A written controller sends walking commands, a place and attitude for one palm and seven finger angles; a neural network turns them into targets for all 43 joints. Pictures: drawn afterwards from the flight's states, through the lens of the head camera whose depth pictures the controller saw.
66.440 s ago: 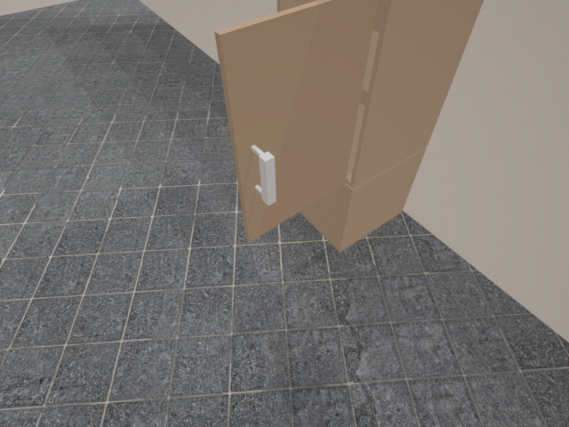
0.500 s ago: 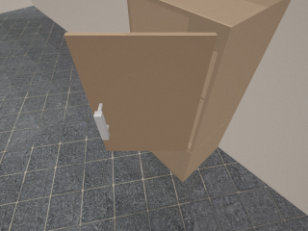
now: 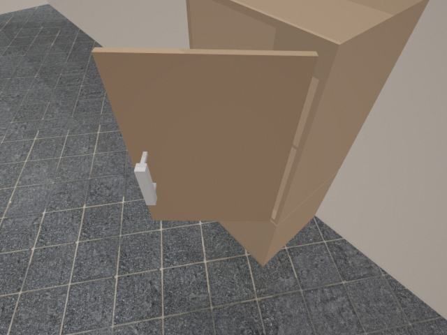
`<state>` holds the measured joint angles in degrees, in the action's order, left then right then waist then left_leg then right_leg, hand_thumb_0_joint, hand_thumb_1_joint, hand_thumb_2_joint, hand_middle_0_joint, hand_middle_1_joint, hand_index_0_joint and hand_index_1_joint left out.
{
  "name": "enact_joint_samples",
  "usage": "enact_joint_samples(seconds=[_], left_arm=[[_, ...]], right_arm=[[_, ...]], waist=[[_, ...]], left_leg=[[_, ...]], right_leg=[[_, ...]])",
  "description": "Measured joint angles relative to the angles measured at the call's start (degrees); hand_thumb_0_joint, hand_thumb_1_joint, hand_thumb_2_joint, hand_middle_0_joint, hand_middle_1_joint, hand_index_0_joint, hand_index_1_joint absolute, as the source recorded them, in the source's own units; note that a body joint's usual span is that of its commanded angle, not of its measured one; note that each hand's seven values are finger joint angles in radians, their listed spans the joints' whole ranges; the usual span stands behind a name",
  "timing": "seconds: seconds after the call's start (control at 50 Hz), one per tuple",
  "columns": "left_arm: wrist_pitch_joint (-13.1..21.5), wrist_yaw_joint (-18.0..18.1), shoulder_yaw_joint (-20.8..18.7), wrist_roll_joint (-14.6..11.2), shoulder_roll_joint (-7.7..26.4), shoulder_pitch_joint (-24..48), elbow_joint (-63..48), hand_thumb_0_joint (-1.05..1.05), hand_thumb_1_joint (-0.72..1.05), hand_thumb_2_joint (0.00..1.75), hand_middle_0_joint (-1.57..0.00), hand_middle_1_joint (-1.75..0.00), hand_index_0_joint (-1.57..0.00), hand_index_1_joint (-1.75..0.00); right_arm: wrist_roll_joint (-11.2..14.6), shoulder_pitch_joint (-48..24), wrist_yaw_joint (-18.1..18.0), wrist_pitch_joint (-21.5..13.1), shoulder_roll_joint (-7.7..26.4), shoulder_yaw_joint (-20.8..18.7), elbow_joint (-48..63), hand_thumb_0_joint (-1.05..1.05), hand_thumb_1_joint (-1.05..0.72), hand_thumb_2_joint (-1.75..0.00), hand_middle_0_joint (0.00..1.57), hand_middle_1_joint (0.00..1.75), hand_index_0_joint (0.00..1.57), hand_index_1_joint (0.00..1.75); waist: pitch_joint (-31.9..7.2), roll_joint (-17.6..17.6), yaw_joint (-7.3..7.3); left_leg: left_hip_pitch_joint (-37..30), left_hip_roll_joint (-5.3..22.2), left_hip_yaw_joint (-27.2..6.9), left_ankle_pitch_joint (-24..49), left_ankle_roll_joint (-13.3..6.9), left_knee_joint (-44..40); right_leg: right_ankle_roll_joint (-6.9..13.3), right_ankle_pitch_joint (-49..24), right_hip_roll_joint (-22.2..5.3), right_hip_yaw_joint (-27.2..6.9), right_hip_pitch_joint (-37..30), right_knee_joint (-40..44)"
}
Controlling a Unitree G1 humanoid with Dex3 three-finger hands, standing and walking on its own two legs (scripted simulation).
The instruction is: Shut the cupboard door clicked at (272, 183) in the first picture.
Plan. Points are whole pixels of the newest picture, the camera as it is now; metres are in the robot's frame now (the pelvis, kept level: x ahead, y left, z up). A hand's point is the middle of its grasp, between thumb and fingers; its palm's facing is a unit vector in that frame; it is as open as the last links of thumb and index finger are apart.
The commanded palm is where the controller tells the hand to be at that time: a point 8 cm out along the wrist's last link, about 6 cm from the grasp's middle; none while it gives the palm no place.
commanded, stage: look again from close up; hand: left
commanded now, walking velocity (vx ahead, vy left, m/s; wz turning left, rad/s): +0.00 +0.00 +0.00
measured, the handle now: (148, 178) +0.48 +0.23 -0.08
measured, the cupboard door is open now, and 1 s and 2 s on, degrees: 48 48 48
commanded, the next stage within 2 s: raise the hand and make a fist in 0.30 s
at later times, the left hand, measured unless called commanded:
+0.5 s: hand out of the picture +0.10 +0.20 -0.12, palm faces +0.21 -0.96 -0.19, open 7.3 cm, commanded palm +0.09 +0.23 -0.08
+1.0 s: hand out of the picture +0.12 +0.17 -0.07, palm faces +0.07 -1.00 -0.05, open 5.3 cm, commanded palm +0.11 +0.22 -0.08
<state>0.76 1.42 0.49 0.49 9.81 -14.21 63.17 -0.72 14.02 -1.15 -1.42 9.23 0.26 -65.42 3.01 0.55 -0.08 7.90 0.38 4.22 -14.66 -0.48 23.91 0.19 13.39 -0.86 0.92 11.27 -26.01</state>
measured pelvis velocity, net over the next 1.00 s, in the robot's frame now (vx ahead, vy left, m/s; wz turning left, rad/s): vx -0.07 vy -0.02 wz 0.07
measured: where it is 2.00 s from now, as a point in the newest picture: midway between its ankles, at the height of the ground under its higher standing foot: outside the picture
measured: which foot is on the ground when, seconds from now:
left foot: down 0.00-1.00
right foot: down 0.00-1.00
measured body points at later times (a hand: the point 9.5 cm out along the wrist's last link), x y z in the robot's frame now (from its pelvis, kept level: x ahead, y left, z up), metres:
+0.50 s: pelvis -0.01 +0.00 -0.01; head +0.00 +0.00 +0.44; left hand +0.08 +0.25 -0.10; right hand +0.04 -0.23 -0.15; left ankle -0.02 +0.11 -0.74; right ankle +0.01 -0.12 -0.74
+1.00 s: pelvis -0.07 -0.02 -0.14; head +0.00 -0.01 +0.30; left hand +0.11 +0.22 -0.07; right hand +0.18 -0.21 -0.20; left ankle -0.02 +0.11 -0.74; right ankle +0.01 -0.12 -0.74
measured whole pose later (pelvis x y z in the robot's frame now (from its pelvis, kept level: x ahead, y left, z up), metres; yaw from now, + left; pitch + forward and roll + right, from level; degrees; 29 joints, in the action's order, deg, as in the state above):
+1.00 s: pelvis -0.07 -0.02 -0.14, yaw +4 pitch +16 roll -2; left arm 29.0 -14.2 -4.9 -14.9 12.4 -24.8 -5.1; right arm 0.5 8.7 -2.8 -14.6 12.7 0.9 -28.1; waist -7.9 -1.2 -3.5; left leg 63.2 1.2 -3.0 -32.2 0.9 79.5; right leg 2.7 30.5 -2.1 7.1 62.2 -76.9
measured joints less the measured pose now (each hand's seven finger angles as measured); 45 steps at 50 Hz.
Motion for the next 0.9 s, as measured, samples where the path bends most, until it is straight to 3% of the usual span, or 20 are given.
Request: enact_joint_samples(seconds=[0.42,0.44,0.46,0.5,0.56,0.6,0.66,0.7,0.74,0.78,0.84,0.9], left_arm=[[0.3,0.6,0.0,0.2,-0.6,-0.7,0.4,0.00,0.91,0.90,-0.20,-0.30,-0.20,-0.30],[-3.2,0.1,-2.9,-1.1,-0.8,-3.4,-8.9,0.01,0.91,0.90,-0.20,-0.30,-0.20,-0.30],[-4.1,0.6,-3.4,-3.0,-0.2,-6.9,-20.2,0.01,0.91,0.90,-0.20,-0.30,-0.20,-0.30],[-1.3,2.5,-2.5,-6.6,0.7,-11.9,-37.9,0.02,0.92,0.90,-0.21,-0.30,-0.21,-0.31],[7.2,2.1,-3.5,-8.9,0.0,-9.0,-47.8,0.02,0.92,0.90,-0.22,-0.32,-0.22,-0.33],[15.6,-1.1,-5.1,-10.7,-1.0,-5.6,-48.9,0.01,0.92,0.90,-0.24,-0.34,-0.24,-0.35],[29.4,-9.4,-6.1,-13.2,-2.0,-3.2,-49.4,0.01,0.91,0.90,-0.27,-0.38,-0.28,-0.39],[35.9,-15.0,-6.2,-13.5,-2.0,-3.1,-49.4,0.00,0.91,0.90,-0.31,-0.42,-0.31,-0.42],[36.3,-18.1,-5.8,-14.1,-1.6,-4.5,-50.5,0.00,0.91,0.90,-0.34,-0.45,-0.34,-0.46],[33.2,-18.7,-5.4,-14.6,-1.0,-6.8,-52.2,0.00,0.90,0.90,-0.38,-0.49,-0.38,-0.50],[29.0,-16.3,-5.4,-14.8,0.1,-10.9,-56.7,0.01,0.90,0.90,-0.43,-0.55,-0.43,-0.55],[28.6,-14.0,-5.5,-14.6,1.6,-13.5,-62.9,0.02,0.90,0.90,-0.49,-0.61,-0.49,-0.61]], right_arm=[[0.1,0.3,-0.1,0.1,-0.5,0.0,0.0,0.00,-0.91,-0.90,0.20,0.30,0.20,0.30],[0.2,1.0,-0.9,-0.9,-0.4,0.3,2.3,0.00,-0.91,-0.90,0.20,0.30,0.20,0.30],[0.8,2.5,-2.1,-3.5,-0.2,0.5,5.3,0.01,-0.92,-0.90,0.20,0.30,0.21,0.30],[1.7,5.1,-3.1,-9.2,0.9,0.3,10.0,0.01,-0.92,-0.90,0.20,0.30,0.21,0.30],[1.3,5.0,-1.9,-14.5,3.3,-1.1,16.1,0.01,-0.91,-0.90,0.20,0.30,0.21,0.30],[0.8,3.0,-0.6,-16.1,4.4,-2.2,20.0,0.01,-0.91,-0.90,0.20,0.30,0.21,0.30],[0.1,-0.3,1.4,-17.2,5.2,-3.5,25.9,0.01,-0.91,-0.90,0.20,0.30,0.21,0.30],[0.1,-2.3,2.2,-16.9,5.7,-4.3,29.8,0.01,-0.91,-0.90,0.20,0.30,0.20,0.30],[0.6,-3.9,2.2,-15.7,6.4,-4.9,33.5,0.01,-0.91,-0.90,0.20,0.30,0.20,0.30],[1.1,-5.1,1.6,-14.5,7.0,-5.0,36.5,0.01,-0.91,-0.90,0.20,0.30,0.20,0.30],[1.4,-6.2,0.3,-13.6,6.8,-4.3,39.1,0.01,-0.91,-0.90,0.20,0.30,0.20,0.30],[1.2,-6.2,-0.9,-13.6,5.7,-2.7,39.6,0.01,-0.91,-0.90,0.20,0.30,0.20,0.30]], waist=[[-0.3,-0.4,-0.09],[0.4,-0.2,0.06],[0.3,0.2,-0.07],[-1.6,0.1,0.33],[-4.5,-1.3,2.33],[-6.8,-1.1,2.55],[-9.7,0.7,1.98],[-10.7,1.9,1.28],[-10.9,2.6,0.40],[-10.8,2.5,-0.56],[-10.7,1.7,-1.92],[-10.5,0.5,-3.06]], left_leg=[[0.5,0.2,-0.1,-0.3,-0.1,0.8],[1.2,0.4,-0.2,-0.8,-0.1,2.3],[2.1,0.2,-0.1,-1.3,-0.1,3.5],[4.1,-0.4,-0.5,-2.2,-0.1,5.8],[11.1,-1.1,-2.6,-3.9,-0.3,12.4],[17.8,-1.2,-2.5,-5.6,-0.2,18.2],[28.7,-0.7,-1.7,-9.1,0.0,28.4],[35.4,-0.2,-1.5,-11.6,0.3,35.5],[40.7,0.0,-1.7,-13.7,0.3,41.6],[44.7,0.2,-2.3,-15.3,0.6,46.2],[49.0,0.4,-3.7,-16.7,0.9,50.8],[52.0,0.6,-5.4,-17.4,1.2,53.6]], right_leg=[[-0.2,-0.2,0.2,0.2,-0.2,0.4],[-0.2,0.0,0.2,0.2,0.4,-0.7],[-0.2,0.7,0.0,0.1,1.6,-2.5],[-0.2,2.3,-0.7,0.5,3.7,-5.6],[-0.3,4.5,-1.8,2.4,9.4,-11.2],[-0.1,6.2,-2.1,2.3,16.2,-17.1],[0.3,9.5,-2.1,1.3,27.7,-27.7],[0.7,11.8,-1.8,1.0,34.5,-34.8],[1.1,13.9,-1.8,1.1,39.7,-40.7],[1.3,15.4,-1.9,1.6,43.4,-45.0],[1.8,16.8,-1.7,2.9,46.9,-48.7],[2.3,17.3,-1.5,4.5,48.8,-50.3]])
